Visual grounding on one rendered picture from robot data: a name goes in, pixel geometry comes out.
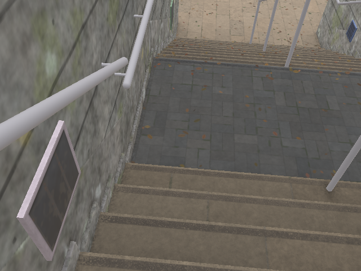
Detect stairs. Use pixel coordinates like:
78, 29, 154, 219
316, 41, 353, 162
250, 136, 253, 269
157, 37, 361, 73
75, 163, 361, 271

